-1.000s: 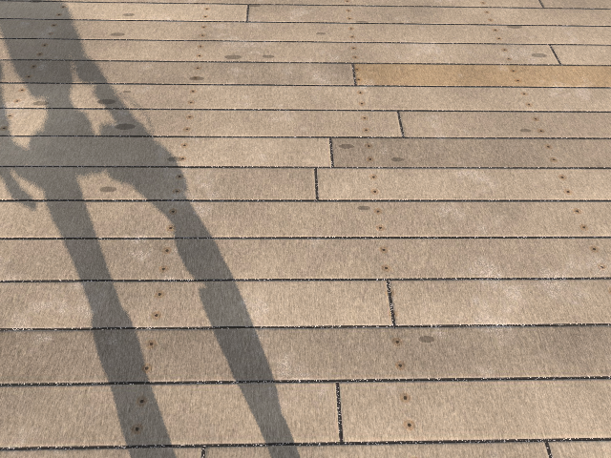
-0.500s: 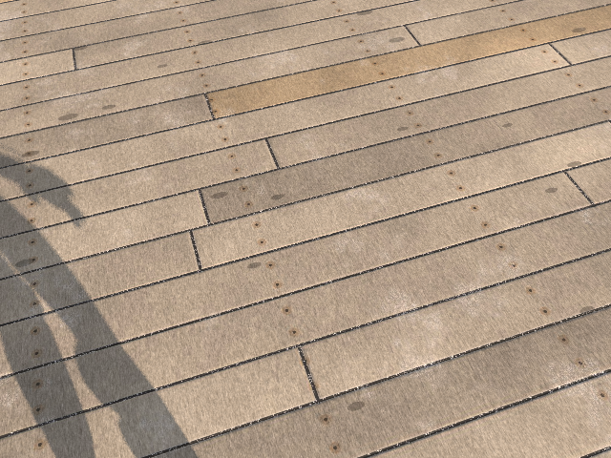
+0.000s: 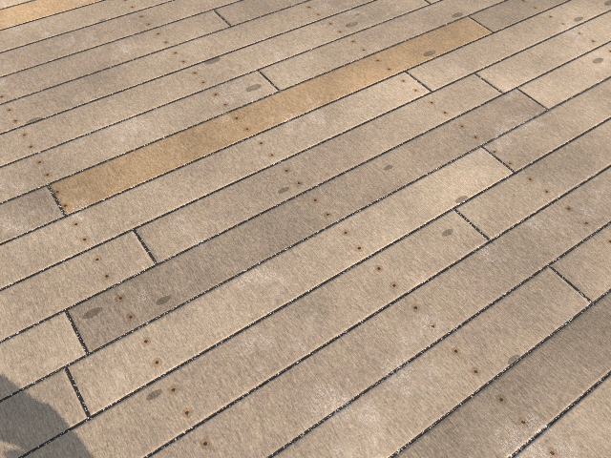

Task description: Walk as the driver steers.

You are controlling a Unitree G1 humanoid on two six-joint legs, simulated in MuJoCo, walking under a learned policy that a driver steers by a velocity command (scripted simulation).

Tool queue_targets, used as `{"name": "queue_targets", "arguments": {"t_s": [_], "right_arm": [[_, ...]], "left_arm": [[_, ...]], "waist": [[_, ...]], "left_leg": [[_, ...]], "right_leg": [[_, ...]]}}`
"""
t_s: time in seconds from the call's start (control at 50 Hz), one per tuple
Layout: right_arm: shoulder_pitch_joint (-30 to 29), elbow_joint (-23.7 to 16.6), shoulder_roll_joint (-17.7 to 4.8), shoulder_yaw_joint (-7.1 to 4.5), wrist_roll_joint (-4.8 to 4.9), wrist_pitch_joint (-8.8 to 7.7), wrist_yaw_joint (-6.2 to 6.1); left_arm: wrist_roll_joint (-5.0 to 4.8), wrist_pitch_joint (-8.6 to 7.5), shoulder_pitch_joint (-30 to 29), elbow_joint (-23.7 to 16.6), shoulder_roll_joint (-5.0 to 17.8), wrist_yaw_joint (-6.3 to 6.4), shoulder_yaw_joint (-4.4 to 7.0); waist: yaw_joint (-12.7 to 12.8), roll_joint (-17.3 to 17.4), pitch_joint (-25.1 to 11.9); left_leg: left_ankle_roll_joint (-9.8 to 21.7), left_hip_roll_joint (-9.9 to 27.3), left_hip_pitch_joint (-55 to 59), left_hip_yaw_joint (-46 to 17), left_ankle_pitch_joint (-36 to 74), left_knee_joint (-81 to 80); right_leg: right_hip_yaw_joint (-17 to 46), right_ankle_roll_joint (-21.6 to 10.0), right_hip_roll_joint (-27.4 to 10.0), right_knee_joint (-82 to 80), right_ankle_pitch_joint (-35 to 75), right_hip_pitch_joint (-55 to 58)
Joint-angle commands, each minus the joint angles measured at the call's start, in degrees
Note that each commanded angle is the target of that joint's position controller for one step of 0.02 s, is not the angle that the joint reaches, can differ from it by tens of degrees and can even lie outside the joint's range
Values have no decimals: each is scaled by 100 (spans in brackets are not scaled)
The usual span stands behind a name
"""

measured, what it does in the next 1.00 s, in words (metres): walks ahead, turning left: right foot, then left foot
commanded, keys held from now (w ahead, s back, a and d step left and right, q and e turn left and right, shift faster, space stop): w+e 0.06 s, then w+q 0.94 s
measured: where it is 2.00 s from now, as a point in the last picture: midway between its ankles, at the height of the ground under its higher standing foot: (224, 278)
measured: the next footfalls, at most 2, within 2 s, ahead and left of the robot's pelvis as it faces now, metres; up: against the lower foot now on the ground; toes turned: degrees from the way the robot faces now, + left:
right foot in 0.32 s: +0.30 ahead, -0.14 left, +0.00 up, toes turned -5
left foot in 0.84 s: +0.56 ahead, +0.09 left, +0.00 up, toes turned +20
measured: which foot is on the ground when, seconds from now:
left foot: down 0.00-0.34, up 0.36-0.82, down 0.84-1.00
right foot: up 0.00-0.30, down 0.32-0.86, up 0.88-1.00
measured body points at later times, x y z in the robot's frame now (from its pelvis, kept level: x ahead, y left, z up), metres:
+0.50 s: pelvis +0.25 -0.06 +0.01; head +0.27 -0.07 +0.46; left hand +0.34 +0.20 -0.11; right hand +0.29 -0.32 -0.14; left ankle +0.20 +0.09 -0.65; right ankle +0.26 -0.14 -0.74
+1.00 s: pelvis +0.49 +0.03 -0.01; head +0.53 +0.04 +0.44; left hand +0.50 +0.30 -0.14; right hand +0.68 -0.20 -0.13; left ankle +0.52 +0.08 -0.74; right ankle +0.46 -0.14 -0.64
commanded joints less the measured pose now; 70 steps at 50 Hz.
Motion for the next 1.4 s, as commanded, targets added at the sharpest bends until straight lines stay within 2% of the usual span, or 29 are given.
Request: {"name": "queue_targets", "arguments": {"t_s": [0.02,0.12,0.22,0.26,0.3,0.32,0.34,0.36,0.38,0.4,0.44,0.46,0.62,0.74,0.8,0.84,0.86,0.88,0.9,0.94,0.96,0.98,1.06,1.08,1.28,1.32,1.36,1.38,1.4], "right_arm": [[415,-105,-578,-153,74,-196,42],[825,181,-612,-155,44,-244,104],[1156,450,-843,-196,133,-163,138],[1275,548,-1001,-237,100,-100,133],[1235,615,-1024,-237,129,-43,121],[1262,559,-812,-169,156,-50,127],[1370,207,-212,-8,236,-69,159],[1612,214,-379,-88,239,-5,110],[1305,296,-687,-187,158,78,72],[1113,299,-554,-174,169,78,111],[1110,416,-430,-202,80,188,166],[1255,425,-336,-192,31,255,211],[-110,-18,-186,-171,-4,383,374],[-1053,-452,-175,-79,-50,351,488],[-713,-427,-322,-151,-66,361,414],[573,-72,-536,-296,-87,271,301],[1435,160,-1038,-474,-151,243,200],[1103,31,-1804,-658,-63,284,157],[1270,-44,-1697,-642,82,338,145],[831,87,-1117,-478,118,307,69],[514,48,-939,-423,162,285,56],[358,-14,-843,-382,179,241,48],[492,26,-852,-366,186,78,87],[695,40,-1045,-399,168,68,89],[1488,106,-1069,-425,88,103,22],[1241,16,-1175,-447,72,101,-18],[914,-66,-1248,-454,98,62,23],[907,-144,-984,-377,159,15,77],[1270,-358,-364,-228,328,-1,78]], "left_arm": [[18,91,142,-354,212,-124,26],[41,39,-731,-690,-85,-205,-119],[76,-57,-1627,-895,-70,-223,-244],[61,-116,-1598,-905,41,-162,-226],[116,-234,-687,-617,179,-64,-148],[225,-310,227,-330,465,19,-42],[349,-343,966,-314,1078,130,89],[130,-246,960,-263,1333,180,192],[51,-225,497,-330,862,175,78],[8,-269,72,-346,421,157,-43],[-31,-350,-238,-285,32,169,-153],[-41,-395,-248,-261,93,188,-135],[-42,-544,269,113,94,210,-66],[-39,-459,669,355,385,269,10],[-29,-352,634,400,613,304,60],[-43,-224,530,360,778,293,101],[-31,-224,524,202,610,275,49],[-125,-287,654,-300,-9,161,-68],[-29,-344,-62,-410,409,147,-13],[-107,-471,-214,-422,241,148,-75],[-20,-409,-174,-384,205,154,-72],[73,-298,72,-359,193,155,-88],[132,-26,-190,-410,107,82,-86],[106,-18,-322,-558,27,71,-122],[-9,-183,-2046,-1166,152,18,-188],[-26,-235,-1662,-1124,286,32,-150],[-19,-321,-528,-806,507,134,-42],[83,-391,280,-698,850,222,56],[234,-364,691,-757,1348,298,151]], "waist": [[-60,833,-179],[-176,842,-19],[-350,828,102],[-301,840,61],[179,664,-376],[508,352,-1033],[656,-740,-1918],[541,-1272,-2176],[389,-477,-1349],[199,-326,-661],[-95,-267,-159],[-205,-495,-237],[-134,-86,194],[74,-59,355],[-140,-235,10],[-745,-86,-761],[-1083,457,-1339],[-590,2039,-1732],[-909,792,-1791],[-459,114,-504],[-222,-15,-370],[-48,315,-388],[-1,184,-324],[-39,533,-273],[-687,703,-28],[-427,800,-93],[162,607,-547],[514,79,-1186],[418,-995,-1845]], "left_leg": [[714,1586,729,-1248,946,-1511],[780,1412,844,-511,1367,-1726],[745,1325,897,-453,1877,-1605],[721,1457,1203,-607,2388,-1261],[571,1262,1155,-479,3181,-65],[448,935,541,-291,2477,1096],[221,384,-1013,2,-118,2993],[234,-161,-1989,-363,-2036,4083],[323,231,-2252,-820,-1709,4403],[316,418,-2234,-818,-1238,4219],[224,598,-1882,-787,-747,3869],[153,599,-1714,-724,-608,3899],[-50,678,-2590,-555,712,2930],[331,434,-2106,84,693,1388],[685,-97,-1351,449,-163,1167],[1007,-526,199,413,-322,616],[1291,217,1649,-754,-814,292],[2270,1891,3248,-4191,-709,-406],[2237,1973,3307,-4657,-285,-884],[1786,1628,1880,-3102,1222,-841],[1534,1269,1342,-2625,1226,-984],[1581,1185,897,-2466,1630,-1072],[1329,574,514,-1899,1570,-1285],[1464,765,423,-2079,1684,-1334],[1128,742,1366,-2485,2079,-762],[919,790,1213,-2662,2315,-491],[669,463,781,-2537,2893,616],[499,40,233,-2140,2206,2006],[292,-718,-1350,-1436,-930,3682]], "right_leg": [[162,77,-427,58,336,-905],[156,184,-383,-1300,1193,-1241],[-607,181,-361,-2999,1412,-332],[-622,98,-254,-3315,1039,-90],[-640,-59,-48,-4019,1040,1199],[-263,-212,-417,-4087,962,2566],[1800,-571,-2246,-4324,363,4187],[3275,-957,-2845,-5031,269,4165],[2498,-819,-2521,-5028,57,3513],[1740,-661,-2187,-5227,298,2778],[722,-286,-1672,-5577,971,2026],[519,-338,-1705,-5645,1217,1868],[-800,-488,-1597,-5909,2126,2121],[-1454,-345,-1739,-5558,3239,2762],[-1741,-213,-1740,-4415,5753,3172],[-1870,-102,-1646,-2340,5834,2828],[-1885,100,-1463,-635,4004,1621],[-1500,504,-78,1566,-1052,-1075],[-165,459,-142,1887,-954,-1758],[-82,347,-695,997,-14,-1649],[-49,361,-807,583,77,-1282],[-45,443,-839,386,95,-868],[-227,622,-789,-312,511,-838],[-210,674,-810,-673,646,-915],[-185,635,-328,-3034,1576,-1015],[-115,495,-212,-3442,1300,-245],[-230,291,5,-3945,1071,1423],[530,38,-781,-4215,452,2661],[2739,-377,-2361,-4697,-729,4084]]}}
Keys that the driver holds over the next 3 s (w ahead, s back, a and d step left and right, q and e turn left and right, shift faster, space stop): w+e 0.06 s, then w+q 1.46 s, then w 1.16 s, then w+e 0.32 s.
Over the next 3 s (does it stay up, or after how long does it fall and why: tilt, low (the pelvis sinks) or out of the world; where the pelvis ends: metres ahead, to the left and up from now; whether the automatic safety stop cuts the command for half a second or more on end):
stays up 1.29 0.67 -0.01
